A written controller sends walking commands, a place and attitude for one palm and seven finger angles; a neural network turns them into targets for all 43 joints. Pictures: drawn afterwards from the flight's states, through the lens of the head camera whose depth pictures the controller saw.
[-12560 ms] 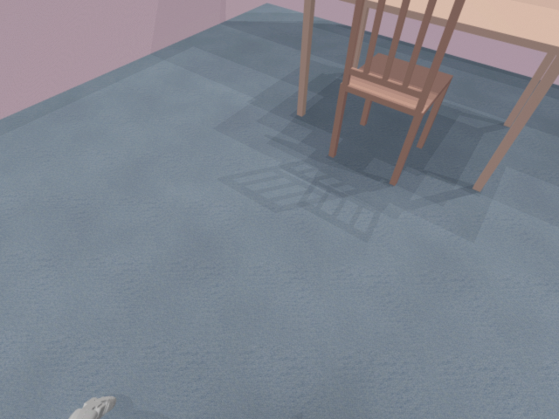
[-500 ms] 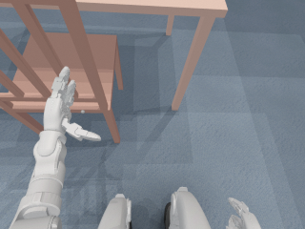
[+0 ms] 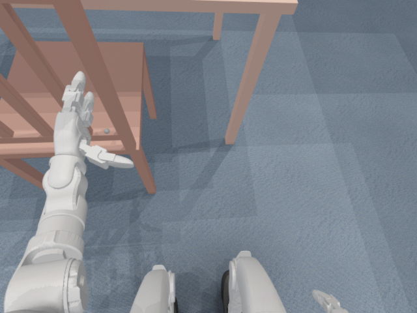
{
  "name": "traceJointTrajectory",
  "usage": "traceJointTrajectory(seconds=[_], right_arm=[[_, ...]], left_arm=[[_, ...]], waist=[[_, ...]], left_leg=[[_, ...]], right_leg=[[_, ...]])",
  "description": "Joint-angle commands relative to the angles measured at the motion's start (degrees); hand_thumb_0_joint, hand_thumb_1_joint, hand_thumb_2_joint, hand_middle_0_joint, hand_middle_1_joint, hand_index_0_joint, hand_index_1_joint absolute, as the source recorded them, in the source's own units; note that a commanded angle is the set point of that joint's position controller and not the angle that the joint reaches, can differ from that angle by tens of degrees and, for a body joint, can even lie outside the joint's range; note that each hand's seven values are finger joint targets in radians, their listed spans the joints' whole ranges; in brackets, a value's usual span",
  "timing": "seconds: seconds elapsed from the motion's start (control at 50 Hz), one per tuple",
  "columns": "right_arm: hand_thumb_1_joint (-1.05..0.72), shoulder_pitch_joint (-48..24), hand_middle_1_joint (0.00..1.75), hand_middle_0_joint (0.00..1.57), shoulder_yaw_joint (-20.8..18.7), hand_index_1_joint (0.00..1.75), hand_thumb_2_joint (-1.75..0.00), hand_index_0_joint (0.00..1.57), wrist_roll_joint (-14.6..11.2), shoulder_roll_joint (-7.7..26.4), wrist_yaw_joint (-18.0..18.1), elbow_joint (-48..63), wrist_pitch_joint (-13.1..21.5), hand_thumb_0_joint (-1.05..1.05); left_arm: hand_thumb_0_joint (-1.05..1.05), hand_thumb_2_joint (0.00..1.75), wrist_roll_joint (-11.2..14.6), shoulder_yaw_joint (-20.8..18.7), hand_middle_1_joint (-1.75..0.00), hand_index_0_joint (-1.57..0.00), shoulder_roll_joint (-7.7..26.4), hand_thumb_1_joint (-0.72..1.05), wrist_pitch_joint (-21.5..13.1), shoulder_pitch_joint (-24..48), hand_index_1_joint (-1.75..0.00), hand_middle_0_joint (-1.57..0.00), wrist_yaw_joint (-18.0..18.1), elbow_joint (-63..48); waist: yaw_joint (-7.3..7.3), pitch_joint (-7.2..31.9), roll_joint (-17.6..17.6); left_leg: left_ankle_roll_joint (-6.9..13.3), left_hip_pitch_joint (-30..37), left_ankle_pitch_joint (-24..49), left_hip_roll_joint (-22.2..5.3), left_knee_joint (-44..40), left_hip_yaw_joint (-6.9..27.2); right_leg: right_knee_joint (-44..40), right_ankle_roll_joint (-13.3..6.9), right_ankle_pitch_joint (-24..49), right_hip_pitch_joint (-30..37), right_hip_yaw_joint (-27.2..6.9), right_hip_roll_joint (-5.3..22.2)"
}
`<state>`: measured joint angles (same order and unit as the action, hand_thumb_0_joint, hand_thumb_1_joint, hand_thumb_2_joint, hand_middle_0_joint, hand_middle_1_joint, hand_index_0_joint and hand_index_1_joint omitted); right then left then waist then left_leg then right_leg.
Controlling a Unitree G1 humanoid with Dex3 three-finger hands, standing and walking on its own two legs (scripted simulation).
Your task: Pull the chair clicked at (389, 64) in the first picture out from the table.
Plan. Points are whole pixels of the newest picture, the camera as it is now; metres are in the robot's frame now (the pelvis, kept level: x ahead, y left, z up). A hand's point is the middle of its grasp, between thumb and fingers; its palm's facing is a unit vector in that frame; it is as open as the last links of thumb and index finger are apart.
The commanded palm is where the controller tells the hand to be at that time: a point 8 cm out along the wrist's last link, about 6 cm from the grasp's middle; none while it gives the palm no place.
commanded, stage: push the fingers through the gap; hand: left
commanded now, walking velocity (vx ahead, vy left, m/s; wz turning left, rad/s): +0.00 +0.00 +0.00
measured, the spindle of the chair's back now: (2, 87) +0.52 +0.37 +0.04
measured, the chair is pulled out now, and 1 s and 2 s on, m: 0.00 0.00 0.00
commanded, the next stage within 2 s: hook a spindle and tug to test in 0.86 s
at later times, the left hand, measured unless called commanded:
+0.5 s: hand (111, 108) +0.49 +0.17 +0.02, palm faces +0.02 -1.00 -0.03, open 16.9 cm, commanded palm +0.47 +0.22 +0.02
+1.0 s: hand (109, 109) +0.49 +0.18 +0.02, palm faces +0.02 -1.00 -0.03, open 16.9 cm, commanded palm +0.47 +0.22 +0.02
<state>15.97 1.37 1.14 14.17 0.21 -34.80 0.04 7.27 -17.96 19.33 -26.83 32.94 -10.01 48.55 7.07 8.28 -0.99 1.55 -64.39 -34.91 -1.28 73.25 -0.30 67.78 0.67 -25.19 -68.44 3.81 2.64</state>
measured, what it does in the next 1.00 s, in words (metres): stands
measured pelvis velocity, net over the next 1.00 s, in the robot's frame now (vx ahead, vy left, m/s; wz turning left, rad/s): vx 0.00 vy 0.00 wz -0.01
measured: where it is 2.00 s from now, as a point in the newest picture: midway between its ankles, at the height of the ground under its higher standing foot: outside the picture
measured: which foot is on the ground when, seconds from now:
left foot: down 0.00-1.00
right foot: down 0.00-1.00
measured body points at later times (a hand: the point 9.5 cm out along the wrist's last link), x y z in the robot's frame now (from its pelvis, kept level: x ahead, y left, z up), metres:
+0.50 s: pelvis +0.00 +0.00 -0.01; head +0.16 +0.02 +0.41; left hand +0.49 +0.23 +0.02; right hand +0.04 -0.27 -0.12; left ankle -0.01 +0.10 -0.62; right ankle +0.06 -0.13 -0.62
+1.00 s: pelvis +0.00 +0.00 +0.00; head +0.16 +0.02 +0.42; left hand +0.48 +0.23 +0.03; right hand +0.04 -0.27 -0.12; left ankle -0.01 +0.10 -0.62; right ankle +0.06 -0.13 -0.62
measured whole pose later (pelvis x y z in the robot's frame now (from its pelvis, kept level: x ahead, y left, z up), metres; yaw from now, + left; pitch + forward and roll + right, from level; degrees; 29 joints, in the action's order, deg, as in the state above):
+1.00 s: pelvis +0.00 +0.00 +0.00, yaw -1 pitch +28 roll -3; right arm 17.2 1.9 2.2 14.6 -1.1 -35.0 -4.2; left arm 5.4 -21.6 24.5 -29.0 44.3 -11.8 59.4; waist 9.2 7.5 -1.2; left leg 1.2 -66.9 -34.7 -2.0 73.9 0.4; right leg 67.5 0.3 -24.5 -70.5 4.4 1.8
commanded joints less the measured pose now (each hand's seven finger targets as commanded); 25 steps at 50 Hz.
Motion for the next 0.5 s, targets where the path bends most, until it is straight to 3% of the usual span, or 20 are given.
traceJointTrajectory(seconds=[0.0, 0.02, 0.12, 0.2, 0.26, 0.32, 0.34, 0.36, 0.42, 0.44, 0.48], right_arm=[[-0.90, 6.9, 0.30, 0.20, -3.7, 0.30, -0.90, 0.20, 0.2, 9.5, 0.5, 4.4, 1.1, 0.00], [-0.90, 7.2, 0.30, 0.20, -3.8, 0.30, -0.90, 0.20, 0.2, 9.7, 0.5, 4.2, 1.1, 0.00], [-0.90, 8.0, 0.30, 0.20, -3.5, 0.30, -0.90, 0.20, 0.2, 10.1, 0.7, 3.0, 0.2, 0.00], [-0.90, 8.3, 0.30, 0.20, -3.3, 0.30, -0.90, 0.20, 0.4, 10.2, 0.7, 3.7, -0.6, 0.00], [-0.90, 8.6, 0.30, 0.20, -3.2, 0.30, -0.90, 0.20, 0.6, 10.1, 0.4, 3.5, -0.9, 0.00], [-0.90, 9.4, 0.30, 0.20, -3.5, 0.30, -0.90, 0.20, 0.9, 10.4, 0.2, 3.2, -1.1, 0.00], [-0.90, 9.6, 0.30, 0.20, -3.5, 0.30, -0.90, 0.20, 0.8, 10.5, 0.2, 2.9, -1.3, 0.00], [-0.90, 9.6, 0.30, 0.20, -3.5, 0.30, -0.90, 0.20, 0.9, 10.5, 0.1, 2.6, -1.4, 0.00], [-0.90, 10.4, 0.30, 0.20, -3.1, 0.30, -0.90, 0.20, 1.0, 10.7, 0.3, 2.0, -2.0, 0.00], [-0.90, 10.5, 0.30, 0.20, -2.9, 0.30, -0.90, 0.20, 1.0, 10.9, 0.3, 2.0, -2.3, 0.00], [-0.90, 10.5, 0.30, 0.20, -2.8, 0.30, -0.90, 0.20, 1.1, 10.7, 0.3, 2.7, -2.5, 0.00]], left_arm=[[0.00, 0.30, 0.3, -1.8, -0.08, -0.06, 11.2, -0.50, -6.1, 21.6, -0.08, -0.06, 0.3, -13.5], [0.00, 0.30, 0.3, -1.4, -0.08, -0.06, 11.1, -0.50, -6.3, 22.6, -0.08, -0.06, 0.2, -13.0], [0.00, 0.30, -0.2, -3.2, -0.08, -0.06, 13.3, -0.50, -5.3, 25.0, -0.08, -0.06, -0.4, -5.2], [0.00, 0.30, -0.6, -6.0, -0.08, -0.06, 16.6, -0.50, -5.1, 25.3, -0.08, -0.06, -0.8, -3.9], [0.00, 0.30, -0.9, -4.1, -0.08, -0.06, 15.1, -0.50, -5.9, 29.1, -0.08, -0.06, -1.1, -4.0], [0.00, 0.30, -0.8, -3.7, -0.08, -0.06, 15.2, -0.50, -6.8, 32.3, -0.08, -0.06, -1.2, -5.4], [0.00, 0.30, -1.1, -4.1, -0.08, -0.06, 15.8, -0.50, -6.6, 31.9, -0.08, -0.06, -1.2, -3.9], [0.00, 0.30, -0.9, -3.4, -0.08, -0.06, 14.9, -0.50, -6.7, 33.7, -0.08, -0.06, -1.2, -4.4], [0.00, 0.30, -1.4, -4.7, -0.08, -0.06, 16.2, -0.50, -5.4, 34.0, -0.08, -0.06, -0.9, 2.1], [0.00, 0.30, -2.0, -5.8, -0.08, -0.06, 18.0, -0.50, -5.0, 35.1, -0.08, -0.06, -0.7, 3.2], [0.00, 0.30, -2.3, -6.3, -0.08, -0.06, 18.4, -0.50, -4.7, 34.5, -0.08, -0.06, -0.4, 3.7]], waist=[[0.13, 31.1, -7.2], [0.96, 30.7, -7.0], [1.99, 26.7, -4.2], [1.10, 29.2, -4.2], [1.94, 29.6, -7.6], [2.87, 32.2, -7.9], [2.55, 32.1, -8.2], [3.29, 32.3, -8.1], [4.25, 27.7, -5.5], [4.00, 27.2, -5.0], [3.57, 28.1, -5.1]], left_leg=[[-2.2, 16.5, 28.8, 0.8, -9.8, 3.0], [-2.3, 17.2, 29.6, 0.6, -9.6, 3.3], [-1.4, 11.9, 24.8, 0.8, -9.4, 3.0], [-1.1, 10.4, 24.9, 1.0, -8.9, 2.3], [-1.5, 13.4, 26.6, 0.8, -8.8, 2.9], [-1.6, 15.8, 29.4, 0.6, -8.0, 3.7], [-1.8, 16.1, 29.7, 0.4, -8.2, 3.7], [-1.7, 16.1, 29.9, 0.4, -7.9, 3.7], [-1.0, 11.5, 25.6, 0.6, -7.8, 3.5], [-0.9, 9.8, 24.2, 0.7, -7.9, 3.3], [-0.6, 8.8, 23.6, 0.9, -8.0, 2.9]], right_leg=[[-4.7, -2.0, 15.9, 20.2, -1.4, -2.7], [-4.5, -2.0, 15.8, 18.8, -1.1, -2.9], [-5.0, -1.8, 14.4, 19.3, -1.5, -2.8], [-4.8, -1.7, 16.1, 21.8, -2.2, -2.7], [-4.5, -1.8, 15.5, 18.8, -1.7, -2.9], [-4.1, -1.9, 16.7, 18.0, -1.5, -3.1], [-4.2, -1.9, 16.4, 17.6, -1.3, -3.1], [-4.3, -1.7, 16.8, 17.5, -1.3, -3.0], [-4.6, -1.6, 14.7, 16.6, -1.4, -3.2], [-4.6, -1.6, 14.0, 17.4, -1.6, -3.1], [-4.7, -1.6, 14.4, 18.8, -1.9, -3.0]])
